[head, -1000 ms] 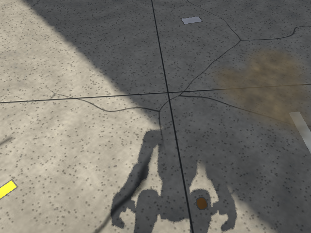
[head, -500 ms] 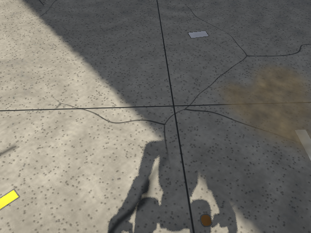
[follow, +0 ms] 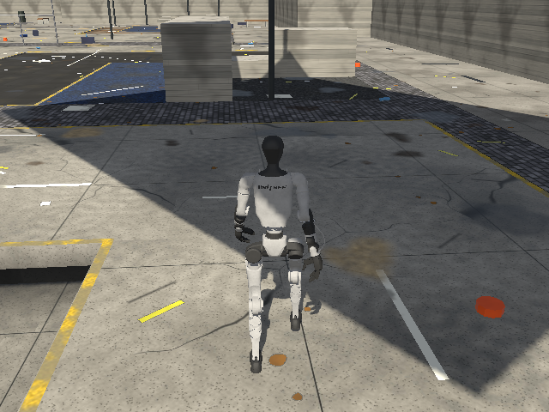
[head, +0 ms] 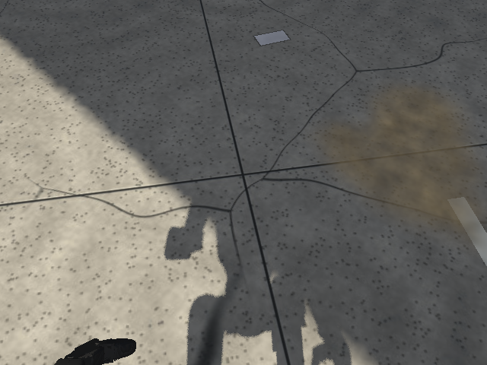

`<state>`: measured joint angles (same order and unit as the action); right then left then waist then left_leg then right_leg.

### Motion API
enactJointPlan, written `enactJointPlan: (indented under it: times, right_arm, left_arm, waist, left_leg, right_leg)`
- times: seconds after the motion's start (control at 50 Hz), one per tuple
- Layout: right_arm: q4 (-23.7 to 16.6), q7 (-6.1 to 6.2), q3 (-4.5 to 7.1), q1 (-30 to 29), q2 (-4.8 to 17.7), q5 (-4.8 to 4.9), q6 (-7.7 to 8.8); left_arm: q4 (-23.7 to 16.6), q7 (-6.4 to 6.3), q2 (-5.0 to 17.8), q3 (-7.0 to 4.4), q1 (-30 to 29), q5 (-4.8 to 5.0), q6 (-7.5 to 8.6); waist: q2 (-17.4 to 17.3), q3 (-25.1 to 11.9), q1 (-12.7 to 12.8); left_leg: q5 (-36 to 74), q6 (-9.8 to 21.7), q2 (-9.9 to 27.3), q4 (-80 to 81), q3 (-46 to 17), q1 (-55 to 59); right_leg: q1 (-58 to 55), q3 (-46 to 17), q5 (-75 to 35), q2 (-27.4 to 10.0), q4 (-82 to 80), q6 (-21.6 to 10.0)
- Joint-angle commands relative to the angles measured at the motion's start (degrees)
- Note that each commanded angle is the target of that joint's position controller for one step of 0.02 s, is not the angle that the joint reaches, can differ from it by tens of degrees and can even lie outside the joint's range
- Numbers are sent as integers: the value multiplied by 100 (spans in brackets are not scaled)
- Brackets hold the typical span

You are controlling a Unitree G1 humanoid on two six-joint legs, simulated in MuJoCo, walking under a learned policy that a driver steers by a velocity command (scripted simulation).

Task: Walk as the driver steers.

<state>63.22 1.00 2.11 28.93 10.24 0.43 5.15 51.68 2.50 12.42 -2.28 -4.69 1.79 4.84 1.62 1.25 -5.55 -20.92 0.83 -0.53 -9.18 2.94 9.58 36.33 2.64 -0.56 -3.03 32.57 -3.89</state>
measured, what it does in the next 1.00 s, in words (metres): walks ahead, turning left: right foot, then left foot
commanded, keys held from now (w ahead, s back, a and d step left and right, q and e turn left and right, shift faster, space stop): w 0.08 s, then no key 0.26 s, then q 0.54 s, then no key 0.12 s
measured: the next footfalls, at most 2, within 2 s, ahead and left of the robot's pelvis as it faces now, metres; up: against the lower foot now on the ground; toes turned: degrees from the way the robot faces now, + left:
right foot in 0.06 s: +0.24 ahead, -0.12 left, +0.00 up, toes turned -3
left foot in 0.54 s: +0.33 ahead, +0.09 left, +0.00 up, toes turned +5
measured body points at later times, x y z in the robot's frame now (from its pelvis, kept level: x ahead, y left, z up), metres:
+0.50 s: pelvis +0.22 -0.03 +0.01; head +0.24 -0.02 +0.46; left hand +0.27 +0.24 -0.14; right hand +0.37 -0.27 -0.11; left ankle +0.30 +0.10 -0.71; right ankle +0.20 -0.12 -0.73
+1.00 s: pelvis +0.27 -0.03 +0.01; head +0.31 -0.03 +0.45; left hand +0.31 +0.27 -0.11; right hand +0.48 -0.27 -0.11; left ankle +0.30 +0.09 -0.73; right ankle +0.31 -0.15 -0.73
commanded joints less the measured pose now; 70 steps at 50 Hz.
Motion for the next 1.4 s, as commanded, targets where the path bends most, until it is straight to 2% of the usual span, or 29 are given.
enactJointPlan:
  times: [0.02, 0.06, 0.08, 0.1, 0.12, 0.14, 0.18, 0.22, 0.3, 0.4, 0.52, 0.54, 0.56, 0.58, 0.6, 0.64, 0.66, 0.84, 0.98, 1.0, 1.02, 1.04, 1.06, 1.08, 1.12, 1.16, 1.28, 1.36, 1.4]
  right_arm:
    - [-165, 35, 232, 38, 1068, 12, -26]
    - [-268, 22, 232, -209, 1086, -23, -92]
    - [-433, -4, 143, -214, 877, -116, -73]
    - [-388, -87, -87, 584, -42, -4, 58]
    - [-391, -96, 55, 46, 537, 151, 214]
    - [-575, -76, 130, -470, 800, 237, 265]
    - [-611, 59, 223, -785, 836, 85, 197]
    - [-604, 97, 236, -542, 573, 64, 20]
    - [-850, 144, 226, -994, 485, -19, -149]
    - [-1026, 64, 175, -1811, 618, 22, -275]
    - [-1450, -66, 290, -2323, 878, -3, -354]
    - [-1457, -75, 339, -2200, 980, -37, -348]
    - [-1433, -41, 479, -1889, 1393, -77, -341]
    - [-1446, -7, 600, -1639, 1863, -110, -366]
    - [-1392, -37, 479, -1156, 1429, -122, -325]
    - [-1633, -28, 467, -1736, 1378, -87, -212]
    - [-1756, -10, 465, -2019, 1362, -17, -228]
    - [-2011, 150, 541, -2015, 1543, -5, -454]
    - [-2169, 218, 419, -2151, 1331, 10, -618]
    - [-2158, 236, 367, -1944, 1171, -3, -643]
    - [-2181, 222, 282, -1642, 828, -54, -628]
    - [-2398, 219, 400, -1906, 1198, -42, -540]
    - [-2260, 209, 519, -1904, 1603, -15, -507]
    - [-2124, 207, 559, -1783, 1627, 7, -536]
    - [-1909, 196, 455, -1541, 1187, -68, -614]
    - [-1949, 104, 391, -1787, 1050, -9, -539]
    - [-2151, -13, 249, -2625, 842, 88, -185]
    - [-1900, -72, 282, -2149, 911, 133, -100]
    - [-1615, -25, 375, -1302, 1079, 176, -107]
  left_arm:
    - [-430, 60, 601, -156, -287, -2, 134]
    - [71, -13, 1073, -418, 1508, 13, 107]
    - [292, -89, 1538, -540, 2605, -72, 67]
    - [389, -45, 1661, -503, 2807, -197, 58]
    - [367, -36, 1167, -365, 2487, -170, 75]
    - [252, -45, 910, -276, 1834, -146, 106]
    - [153, 14, 532, -147, 1113, -192, 185]
    - [309, 19, 397, -84, 1136, -290, 209]
    - [455, -174, 670, -73, 1148, -358, 173]
    - [570, -319, 961, -125, 1408, -298, 1]
    - [493, -568, 1176, -288, 1519, -59, -329]
    - [511, -599, 1144, -301, 1713, -41, -358]
    - [413, -618, 999, -279, 1818, -145, -345]
    - [209, -607, 642, -196, 1801, -239, -312]
    - [30, -562, 642, -158, 1293, -305, -312]
    - [2, -516, 797, -220, 1181, -95, -351]
    - [3, -546, 923, -266, 1110, -138, -383]
    - [-138, -597, 785, -255, 859, -122, -441]
    - [3, -391, 872, -280, 1545, -110, -303]
    - [9, -380, 1129, -338, 1670, -205, -304]
    - [-92, -422, 1504, -385, 1546, -306, -349]
    - [-172, -381, 1574, -381, 1473, -515, -327]
    - [-319, -386, 1391, -347, 1155, -487, -273]
    - [-368, -400, 1208, -311, 888, -364, -253]
    - [-295, -410, 826, -187, 997, -149, -228]
    - [-58, -435, 958, -212, 1464, -91, -252]
    - [83, -441, 1393, -345, 2106, -94, -135]
    - [56, -343, 1413, -368, 2030, 54, -177]
    - [10, -301, 1045, -254, 1905, 5, -156]
  waist:
    - [-887, 333, 531]
    - [-1013, -734, 1419]
    - [-241, -1623, 1688]
    - [1376, -2595, 1102]
    - [858, -2154, 1256]
    - [629, -1273, 1073]
    - [-229, -667, 631]
    - [29, -571, 359]
    - [175, -427, 180]
    - [267, -584, 477]
    - [249, -239, 498]
    - [86, -304, 467]
    - [-652, -632, 502]
    - [-1804, -803, 579]
    - [-1642, -1262, 196]
    - [-779, -1077, 474]
    - [-508, -902, 539]
    - [-970, -909, 513]
    - [-1073, -863, 795]
    - [-594, -860, 743]
    - [848, -801, 410]
    - [1486, -570, 555]
    - [886, -450, 491]
    - [605, -384, 377]
    - [528, -362, 401]
    - [877, -63, 604]
    - [807, 66, 1049]
    - [648, 97, 698]
    - [415, -268, 266]
  left_leg:
    - [4841, 719, 1579, -599, -424, -248]
    - [6055, 462, 1247, -2632, -158, -877]
    - [3892, 291, 849, -4603, -9, -2423]
    - [-990, -30, -334, -6561, -547, -4278]
    - [-1126, 94, -140, -7263, -1255, -4702]
    - [-759, 117, 122, -7342, -988, -4911]
    - [-177, 69, 585, -6772, -731, -4221]
    - [-22, 103, 720, -6272, -717, -3632]
    - [619, -93, 740, -4700, -595, -3553]
    - [1664, -152, 548, -3145, -390, -3096]
    - [978, 176, 318, -2231, -141, -3440]
    - [1713, 320, 306, -1818, -259, -3076]
    - [3564, 593, 747, -1681, -997, -2336]
    - [5055, 1583, 1752, -1515, -2566, -1148]
    - [4774, 2045, 2168, -1205, -3376, -692]
    - [4063, 1637, 1721, -1206, -2696, -1070]
    - [3746, 1460, 1578, -1146, -2463, -1370]
    - [2035, 1195, 1009, -881, -2442, -2150]
    - [1824, 749, 677, -1330, -2514, -2472]
    - [1140, 467, 360, -1865, -2209, -2957]
    - [-665, 141, -543, -3200, -1344, -3853]
    - [-1630, -52, -773, -4170, -1259, -4381]
    - [-1271, -95, -563, -5012, -1524, -4286]
    - [-865, -155, -553, -5304, -1505, -4310]
    - [-51, -327, -299, -5270, -1348, -4311]
    - [219, -408, -122, -4861, -740, -4493]
    - [72, -267, 105, -2719, -175, -3687]
    - [798, 54, -48, -1403, 79, -2271]
    - [867, 264, 160, -1197, -216, -760]
  right_leg:
    - [-595, 189, 379, 284, -183, -254]
    - [-3011, 247, 342, 489, -171, -570]
    - [-4959, -1276, 640, -773, -44, -943]
    - [-6397, -4268, 1396, -2116, -1068, -1876]
    - [-5885, -4291, 797, -1870, -1473, -1591]
    - [-4925, -3122, -500, -1736, -1418, -1378]
    - [-3189, -1656, -2259, -1319, -1539, -1134]
    - [-2474, -1120, -2608, -1071, -1795, -1066]
    - [-2014, -490, -3218, -882, -1936, -1107]
    - [-2332, -159, -2215, -833, -1919, -900]
    - [-3058, -437, -869, -1213, -1027, -643]
    - [-2992, -326, -669, -1027, -627, -405]
    - [-2581, 162, -237, -530, 459, -50]
    - [-870, 655, 2102, 527, 1924, 466]
    - [-144, -185, 4108, 735, 3017, 495]
    - [143, -711, 3452, 371, 3653, 442]
    - [168, -711, 3098, 274, 3405, 486]
    - [-913, -690, 2059, 514, 1311, 745]
    - [-2396, -447, 1145, 431, -889, 458]
    - [-2934, -965, 929, -199, -1267, 229]
    - [-3388, -2207, -115, -1388, -1431, -307]
    - [-2729, -3321, -397, -2085, -1770, -1253]
    - [-2575, -2989, -215, -1898, -1777, -1278]
    - [-2575, -2405, -155, -1516, -1642, -979]
    - [-2731, -1950, 1656, -1034, -1872, -652]
    - [-2878, -1920, 2760, -880, -2301, -639]
    - [-3066, -1728, 2269, -1005, -2381, -778]
    - [-2351, -1632, 2387, -971, -2127, -779]
    - [-1553, -1349, 2208, -715, -1417, -471]
Keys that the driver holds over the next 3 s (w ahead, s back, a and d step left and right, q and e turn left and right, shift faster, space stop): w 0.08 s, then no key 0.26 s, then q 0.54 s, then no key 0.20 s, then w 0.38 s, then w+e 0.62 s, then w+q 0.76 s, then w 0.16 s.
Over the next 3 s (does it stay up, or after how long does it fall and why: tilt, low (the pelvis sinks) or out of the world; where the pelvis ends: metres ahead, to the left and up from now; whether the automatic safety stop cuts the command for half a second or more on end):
stays up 1.18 0.13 0.00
